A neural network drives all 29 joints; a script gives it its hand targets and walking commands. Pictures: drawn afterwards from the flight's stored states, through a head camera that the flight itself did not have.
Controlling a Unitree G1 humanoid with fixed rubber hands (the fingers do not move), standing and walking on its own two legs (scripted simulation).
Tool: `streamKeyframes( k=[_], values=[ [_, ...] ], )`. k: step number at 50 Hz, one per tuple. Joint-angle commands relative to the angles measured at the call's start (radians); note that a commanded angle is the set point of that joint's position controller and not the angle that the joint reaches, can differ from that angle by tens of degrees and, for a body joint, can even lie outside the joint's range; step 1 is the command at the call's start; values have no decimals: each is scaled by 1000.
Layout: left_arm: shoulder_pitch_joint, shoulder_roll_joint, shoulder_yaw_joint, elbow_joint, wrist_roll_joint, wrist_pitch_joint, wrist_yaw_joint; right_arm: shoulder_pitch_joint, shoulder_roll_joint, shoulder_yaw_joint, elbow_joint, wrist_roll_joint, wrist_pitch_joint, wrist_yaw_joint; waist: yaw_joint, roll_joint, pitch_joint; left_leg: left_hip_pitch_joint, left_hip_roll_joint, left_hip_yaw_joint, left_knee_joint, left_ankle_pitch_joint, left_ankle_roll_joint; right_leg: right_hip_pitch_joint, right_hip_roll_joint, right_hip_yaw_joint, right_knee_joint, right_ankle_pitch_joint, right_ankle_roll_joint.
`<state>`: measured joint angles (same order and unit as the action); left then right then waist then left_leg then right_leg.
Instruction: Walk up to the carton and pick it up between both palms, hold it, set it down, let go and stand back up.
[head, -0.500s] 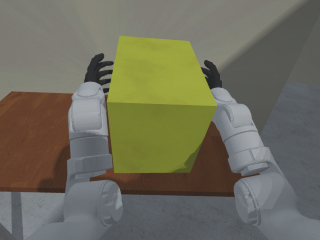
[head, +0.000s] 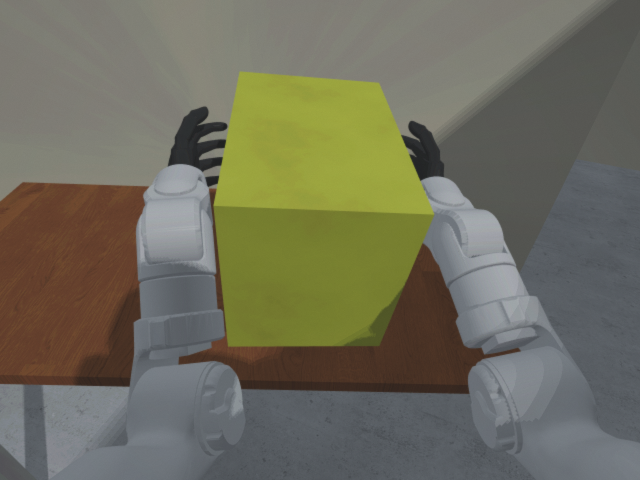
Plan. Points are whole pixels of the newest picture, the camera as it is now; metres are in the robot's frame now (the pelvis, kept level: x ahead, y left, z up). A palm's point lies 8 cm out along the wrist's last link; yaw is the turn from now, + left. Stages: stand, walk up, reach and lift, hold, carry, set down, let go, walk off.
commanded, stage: hold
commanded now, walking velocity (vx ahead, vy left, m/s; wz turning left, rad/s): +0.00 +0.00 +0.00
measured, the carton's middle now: (308, 206) +0.38 +0.01 +0.20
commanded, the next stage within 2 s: none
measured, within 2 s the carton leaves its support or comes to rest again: neither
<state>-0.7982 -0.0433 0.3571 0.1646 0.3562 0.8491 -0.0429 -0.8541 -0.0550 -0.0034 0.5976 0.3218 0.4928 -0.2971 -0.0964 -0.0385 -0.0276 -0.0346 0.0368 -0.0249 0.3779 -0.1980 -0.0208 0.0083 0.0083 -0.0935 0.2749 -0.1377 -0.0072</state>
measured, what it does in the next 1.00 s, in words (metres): stands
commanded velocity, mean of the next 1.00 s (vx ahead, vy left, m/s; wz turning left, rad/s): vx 0.00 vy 0.00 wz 0.00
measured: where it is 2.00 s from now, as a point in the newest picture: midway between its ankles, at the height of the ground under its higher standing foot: outside the picture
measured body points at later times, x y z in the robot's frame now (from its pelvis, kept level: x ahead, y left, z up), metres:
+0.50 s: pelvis +0.00 +0.00 +0.00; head -0.07 +0.03 +0.44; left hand +0.37 +0.15 +0.26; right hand +0.38 -0.13 +0.24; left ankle +0.02 +0.13 -0.75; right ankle +0.02 -0.11 -0.75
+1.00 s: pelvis +0.00 +0.00 +0.00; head -0.07 +0.03 +0.44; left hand +0.38 +0.15 +0.26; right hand +0.38 -0.13 +0.24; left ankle +0.02 +0.13 -0.75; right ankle +0.02 -0.11 -0.75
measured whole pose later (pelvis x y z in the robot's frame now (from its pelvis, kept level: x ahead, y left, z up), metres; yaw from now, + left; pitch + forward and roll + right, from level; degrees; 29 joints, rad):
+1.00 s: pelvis +0.00 +0.00 +0.00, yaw +0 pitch -8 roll -1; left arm -0.81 -0.04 0.36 0.18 0.36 0.85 -0.05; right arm -0.86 -0.05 -0.01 0.61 0.32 0.49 -0.29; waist -0.09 -0.04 -0.03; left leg -0.04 0.04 -0.02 0.38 -0.19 -0.02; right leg 0.00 0.01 -0.09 0.28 -0.14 -0.01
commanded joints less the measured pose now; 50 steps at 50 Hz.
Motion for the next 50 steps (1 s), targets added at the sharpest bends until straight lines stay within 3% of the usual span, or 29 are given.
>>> streamKeyframes(
  k=[1,5,6,7,9,10,11,14,18,24,27,30,31,35,39,41,42,45,46,48,49,50],
  values=[
    [-612,-569,-499,-40,-162,-56,-132,-831,635,332,-389,98,-59,82,-11,63,-343,6,-90,38,-45,218,-15,163,75,9,2,165,64],
    [-618,-580,-520,-64,-177,-57,-134,-823,631,340,-409,97,-60,78,-19,68,-368,17,-95,43,-37,242,-27,170,78,8,14,196,64],
    [-613,-569,-502,-59,-164,-52,-132,-829,627,345,-411,110,-57,79,-2,72,-350,14,-93,41,-39,246,-22,164,77,10,11,184,64],
    [-624,-557,-506,-61,-162,-50,-131,-811,624,342,-380,104,-52,79,-12,81,-344,21,-91,44,-41,231,-22,163,73,10,7,179,62],
    [-600,-557,-483,-50,-149,-47,-136,-827,631,343,-394,104,-56,79,2,65,-343,12,-90,43,-43,232,-14,165,71,9,10,187,64],
    [-610,-558,-497,-64,-156,-47,-139,-798,624,331,-379,95,-50,77,-15,66,-329,9,-92,43,-47,228,-18,170,71,12,6,194,64],
    [-609,-562,-494,-65,-156,-45,-140,-828,627,349,-403,107,-53,79,-3,66,-335,18,-91,43,-43,241,-21,169,74,9,13,194,64],
    [-586,-564,-505,-60,-160,-39,-140,-830,622,351,-434,114,-55,74,-7,64,-358,25,-93,44,-36,265,-22,180,74,9,11,223,65],
    [-612,-565,-507,-74,-159,-41,-145,-789,618,328,-382,94,-48,76,-24,81,-323,14,-89,40,-47,232,-24,166,73,11,7,177,62],
    [-617,-577,-521,-66,-170,-46,-137,-844,633,344,-426,104,-58,80,-13,73,-346,9,-90,41,-42,233,-21,154,73,10,8,176,58],
    [-615,-567,-500,-65,-157,-48,-135,-811,623,333,-378,90,-53,87,-5,67,-343,9,-87,43,-49,219,-20,164,74,8,8,161,58],
    [-628,-553,-483,5,-152,-44,-148,-854,630,316,-364,81,-56,84,-13,53,-296,-22,-92,51,-62,145,-10,134,68,10,-5,87,62],
    [-620,-571,-482,-19,-152,-48,-144,-852,631,311,-382,79,-64,87,-1,71,-328,-24,-88,51,-64,164,-12,157,69,7,0,110,57],
    [-647,-566,-488,0,-164,-57,-139,-841,624,298,-338,74,-60,92,-20,73,-331,-10,-86,44,-57,164,-14,136,69,11,0,99,56],
    [-647,-569,-467,7,-157,-60,-134,-860,633,314,-340,89,-64,95,4,78,-338,-11,-88,46,-55,187,-13,147,72,12,-1,119,55],
    [-627,-575,-471,2,-164,-61,-136,-862,636,321,-371,89,-66,88,-9,50,-365,7,-88,44,-50,213,-10,160,72,11,-1,152,57],
    [-624,-571,-469,20,-156,-55,-139,-837,622,304,-344,83,-60,85,-21,64,-314,-3,-92,43,-55,192,-15,144,73,12,-2,133,59],
    [-634,-568,-485,-14,-165,-62,-141,-834,630,306,-360,87,-60,84,-19,65,-335,0,-91,45,-47,210,-14,148,71,12,5,150,65],
    [-634,-577,-484,-27,-168,-62,-138,-853,641,337,-391,104,-66,86,0,66,-369,7,-90,42,-42,236,-17,165,75,11,10,175,64],
    [-638,-578,-486,-3,-159,-58,-135,-857,631,320,-365,88,-63,87,-5,69,-329,-8,-89,45,-52,184,-15,141,73,8,0,119,59],
    [-631,-572,-486,-11,-160,-61,-133,-850,644,335,-374,93,-66,89,2,69,-352,-4,-89,43,-51,193,-12,150,73,11,1,132,59],
    [-643,-589,-510,-31,-178,-64,-130,-849,644,328,-377,97,-67,86,-11,75,-372,4,-90,44,-45,212,-18,150,75,12,7,144,60]
  ],
)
